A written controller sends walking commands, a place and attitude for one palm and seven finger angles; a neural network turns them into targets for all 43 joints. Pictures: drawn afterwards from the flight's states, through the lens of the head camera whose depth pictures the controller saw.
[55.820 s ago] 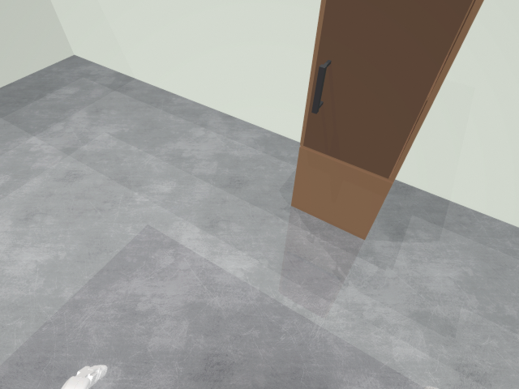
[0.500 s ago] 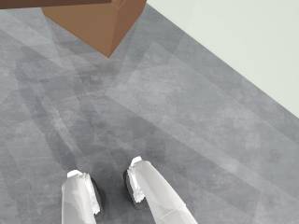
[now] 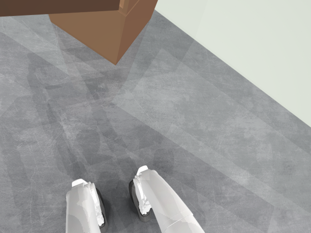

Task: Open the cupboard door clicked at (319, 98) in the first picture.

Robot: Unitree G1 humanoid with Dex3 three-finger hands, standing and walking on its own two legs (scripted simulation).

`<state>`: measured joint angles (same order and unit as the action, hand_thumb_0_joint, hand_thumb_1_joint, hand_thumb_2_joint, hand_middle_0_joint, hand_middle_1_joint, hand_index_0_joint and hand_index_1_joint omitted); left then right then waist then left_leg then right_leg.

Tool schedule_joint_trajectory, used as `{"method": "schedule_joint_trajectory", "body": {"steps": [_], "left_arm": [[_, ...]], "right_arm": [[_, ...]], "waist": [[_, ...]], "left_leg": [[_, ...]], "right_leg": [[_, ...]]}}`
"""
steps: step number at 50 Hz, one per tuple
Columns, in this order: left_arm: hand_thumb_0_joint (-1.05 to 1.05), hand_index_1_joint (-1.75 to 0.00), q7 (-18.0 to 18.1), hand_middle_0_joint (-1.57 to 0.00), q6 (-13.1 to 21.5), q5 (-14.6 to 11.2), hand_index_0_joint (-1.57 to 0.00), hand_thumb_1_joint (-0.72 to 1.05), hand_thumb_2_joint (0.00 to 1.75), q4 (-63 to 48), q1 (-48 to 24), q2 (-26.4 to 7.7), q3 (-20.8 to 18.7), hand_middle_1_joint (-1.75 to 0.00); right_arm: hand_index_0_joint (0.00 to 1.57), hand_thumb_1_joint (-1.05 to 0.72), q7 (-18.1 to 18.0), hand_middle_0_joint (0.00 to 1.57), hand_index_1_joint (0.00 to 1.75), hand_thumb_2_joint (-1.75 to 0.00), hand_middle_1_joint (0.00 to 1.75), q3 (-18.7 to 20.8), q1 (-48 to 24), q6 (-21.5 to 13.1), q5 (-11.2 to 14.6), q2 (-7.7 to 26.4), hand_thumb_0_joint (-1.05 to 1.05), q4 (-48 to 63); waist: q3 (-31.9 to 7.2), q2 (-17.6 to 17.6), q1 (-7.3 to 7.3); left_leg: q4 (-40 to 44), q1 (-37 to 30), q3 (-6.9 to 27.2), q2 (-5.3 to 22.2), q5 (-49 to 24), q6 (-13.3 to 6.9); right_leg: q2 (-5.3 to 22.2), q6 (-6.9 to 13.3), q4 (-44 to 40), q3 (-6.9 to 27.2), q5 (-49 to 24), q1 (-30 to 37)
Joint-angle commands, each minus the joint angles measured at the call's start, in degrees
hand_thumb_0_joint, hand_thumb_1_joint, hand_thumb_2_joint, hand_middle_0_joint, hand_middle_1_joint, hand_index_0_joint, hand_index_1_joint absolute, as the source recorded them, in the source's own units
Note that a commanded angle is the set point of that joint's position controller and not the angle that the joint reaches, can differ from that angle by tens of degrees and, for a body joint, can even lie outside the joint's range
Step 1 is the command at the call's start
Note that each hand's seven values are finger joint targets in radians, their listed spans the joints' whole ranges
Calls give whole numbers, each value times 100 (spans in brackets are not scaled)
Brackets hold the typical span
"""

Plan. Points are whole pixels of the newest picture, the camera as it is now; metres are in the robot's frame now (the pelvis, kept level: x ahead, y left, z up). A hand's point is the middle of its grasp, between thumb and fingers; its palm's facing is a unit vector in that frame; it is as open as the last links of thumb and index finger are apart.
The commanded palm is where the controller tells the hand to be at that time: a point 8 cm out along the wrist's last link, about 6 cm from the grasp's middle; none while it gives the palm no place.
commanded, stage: slide the fingers in behind the handle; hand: left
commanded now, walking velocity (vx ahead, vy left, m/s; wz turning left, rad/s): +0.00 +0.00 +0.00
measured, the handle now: out of the picture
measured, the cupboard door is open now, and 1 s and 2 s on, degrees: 48 48 58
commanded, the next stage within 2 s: close the thumb around the handle in 0.58 s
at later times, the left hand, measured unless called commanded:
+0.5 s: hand out of the picture +0.66 +0.19 +0.08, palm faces +0.15 -0.99 +0.00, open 13.8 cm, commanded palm +0.66 +0.17 +0.07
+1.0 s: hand out of the picture +0.66 +0.19 +0.08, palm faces +0.14 -0.99 -0.02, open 11.0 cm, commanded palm +0.66 +0.17 +0.07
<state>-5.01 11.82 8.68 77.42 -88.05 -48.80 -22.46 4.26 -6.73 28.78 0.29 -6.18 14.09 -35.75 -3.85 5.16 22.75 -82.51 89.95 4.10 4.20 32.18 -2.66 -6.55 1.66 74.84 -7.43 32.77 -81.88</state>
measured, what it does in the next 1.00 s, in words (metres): stands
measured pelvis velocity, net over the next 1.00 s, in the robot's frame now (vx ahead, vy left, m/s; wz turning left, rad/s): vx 0.01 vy -0.01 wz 0.01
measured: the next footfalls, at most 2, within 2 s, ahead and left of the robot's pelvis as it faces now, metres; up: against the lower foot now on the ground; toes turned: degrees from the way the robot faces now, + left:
none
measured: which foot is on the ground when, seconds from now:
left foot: down 0.00-1.00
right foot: down 0.00-1.00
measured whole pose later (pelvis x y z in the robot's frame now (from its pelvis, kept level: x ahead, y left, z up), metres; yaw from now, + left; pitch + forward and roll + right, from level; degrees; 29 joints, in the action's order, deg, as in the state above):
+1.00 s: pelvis +0.01 -0.01 +0.01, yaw +1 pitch +39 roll -9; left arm -3.7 11.9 8.2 76.9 -86.3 -45.7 -22.6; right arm 4.7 -6.3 28.9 0.3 -6.0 13.4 -36.1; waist -4.3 5.4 22.1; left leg -81.1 88.2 3.8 4.2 32.1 -2.1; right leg -6.6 2.2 74.1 -7.0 32.9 -80.6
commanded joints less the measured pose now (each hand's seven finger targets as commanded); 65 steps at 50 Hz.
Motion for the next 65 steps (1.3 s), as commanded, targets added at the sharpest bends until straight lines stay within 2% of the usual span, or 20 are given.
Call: {"method": "schedule_joint_trajectory", "body": {"steps": [1,10,14,16,18,22,30,31,33,34,37,39,42,47,50,51,53,59,62,65], "left_arm": [[0,-120,-73,-30,373,-51,-30,-50,30,-1367,-2863,-338,283,-120],[0,-120,103,-30,374,-35,-30,-50,30,-1503,-2956,-686,-8,-120],[0,-120,121,-30,465,5,-30,-50,30,-1651,-2818,-628,21,-120],[0,-120,88,-30,419,-82,-30,-50,30,-1476,-2713,-440,81,-120],[0,-120,59,-30,315,-102,-30,-50,30,-1132,-2662,-621,-7,-120],[0,-120,84,-30,301,-27,-30,-50,30,-943,-2681,-671,34,-120],[0,-120,43,-30,474,-34,-30,-50,30,-1296,-2682,-818,-72,-120],[0,-120,29,-30,447,-47,-30,-50,30,-1304,-2693,-642,60,-120],[0,-120,32,-30,435,-83,-30,-50,30,-1385,-2745,-766,-64,-120],[0,-120,30,-30,459,-92,-30,-50,30,-1472,-2836,-774,-73,-120],[0,-122,59,-31,478,-72,-31,-33,37,-1597,-2803,-825,-112,-122],[0,-123,78,-32,498,-105,-32,-22,42,-1678,-2862,-600,-22,-123],[0,-125,88,-33,422,-103,-33,-5,49,-1410,-2637,-729,-122,-125],[0,-128,125,-35,405,-74,-35,23,61,-1300,-2576,-391,98,-128],[0,-130,137,-36,438,-141,-36,40,68,-1234,-2592,-401,19,-130],[0,-130,151,-37,459,-142,-37,45,71,-1217,-2571,-626,-144,-130],[0,-131,156,-38,450,-121,-38,56,76,-1044,-2499,-692,-150,-131],[0,-135,140,-40,589,-20,-40,90,90,-1194,-2472,-846,-176,-135],[0,-135,68,-40,610,-98,-40,90,90,-1498,-2586,-928,-258,-135],[0,-135,6,-40,588,-129,-40,90,90,-1540,-2606,-769,-135,-135]], "right_arm": [[20,-90,-14,20,30,-90,30,499,1938,106,-12,1370,0,-322],[20,-90,-21,20,30,-90,30,460,1996,66,-38,1346,0,-332],[20,-90,28,20,30,-90,30,493,1988,73,-35,1316,0,-310],[20,-90,22,20,30,-90,30,505,1946,77,-18,1325,0,-332],[20,-90,-11,20,30,-90,30,456,1941,90,4,1342,0,-329],[20,-90,-33,20,30,-90,30,411,1944,93,-12,1340,0,-283],[20,-90,-16,20,30,-90,30,455,1939,108,-4,1346,0,-248],[20,-90,-17,20,30,-90,30,466,1932,113,7,1336,0,-255],[20,-90,-32,20,30,-90,30,476,1950,111,7,1348,0,-269],[20,-90,-27,20,30,-90,30,474,1979,93,4,1342,0,-280],[20,-90,-26,20,30,-90,30,479,1964,97,0,1339,0,-306],[20,-90,0,20,30,-90,30,510,1981,70,-3,1318,0,-337],[20,-90,-20,20,30,-90,30,487,1967,101,5,1340,0,-321],[20,-90,9,20,30,-90,30,493,1934,104,-12,1322,0,-318],[20,-90,2,20,30,-90,30,505,1946,98,-11,1334,0,-322],[20,-90,-13,20,30,-90,30,492,1982,103,-22,1354,0,-330],[20,-90,-14,20,30,-90,30,456,1932,108,-17,1337,0,-292],[20,-90,9,20,30,-90,30,464,1921,124,-18,1329,0,-247],[20,-90,1,20,30,-90,30,498,1932,126,2,1341,0,-244],[20,-90,-1,20,30,-90,30,509,1923,115,25,1333,0,-288]], "waist": [[-3850,2340,271],[-4010,2311,218],[-4117,2428,142],[-3968,2192,192],[-3676,1939,220],[-3506,1869,251],[-3865,2156,146],[-3904,2157,184],[-3995,2061,172],[-4065,2253,163],[-4167,2341,118],[-4189,2366,160],[-3978,2093,135],[-3783,2075,172],[-3784,1982,185],[-3797,1888,166],[-3631,1801,151],[-3802,1938,113],[-4147,2025,65],[-4186,2180,90]], "left_leg": [[553,-4575,611,93,-3414,-9],[511,-4399,527,85,-3394,-35],[553,-4591,539,87,-3606,-7],[562,-4461,505,71,-3444,-21],[557,-3957,409,42,-3104,-64],[527,-3741,388,40,-2971,-92],[495,-4010,397,47,-3247,-55],[511,-4137,430,49,-3309,-47],[487,-4087,408,47,-3277,-63],[507,-4215,439,57,-3342,-46],[515,-4409,464,66,-3494,-23],[546,-4610,513,82,-3593,-17],[556,-4303,439,58,-3452,-39],[587,-4344,468,57,-3449,-27],[592,-4284,446,47,-3417,-31],[584,-4196,446,52,-3430,-41],[552,-3808,341,16,-3220,-66],[510,-3880,338,26,-3303,-60],[505,-4083,346,22,-3432,-48],[537,-4339,402,36,-3548,-24]], "right_leg": [[-21,37,-721,186,-2202,611],[-15,30,-707,235,-2323,869],[-18,57,-701,256,-2475,962],[-27,32,-765,240,-2447,996],[-41,16,-794,263,-2341,1144],[-17,11,-789,277,-2199,1040],[-26,23,-695,285,-2424,1142],[-28,24,-703,274,-2431,1070],[-28,2,-726,304,-2472,1175],[-25,23,-693,298,-2475,1121],[-16,24,-701,284,-2525,1110],[-18,23,-723,277,-2540,1017],[-18,12,-767,281,-2562,1193],[-16,17,-784,244,-2458,1011],[-20,11,-806,263,-2500,1072],[-12,10,-788,269,-2543,1169],[-13,7,-786,305,-2538,1317],[-9,19,-708,328,-2614,1352],[-18,10,-707,341,-2756,1479],[-16,11,-716,311,-2738,1333]]}}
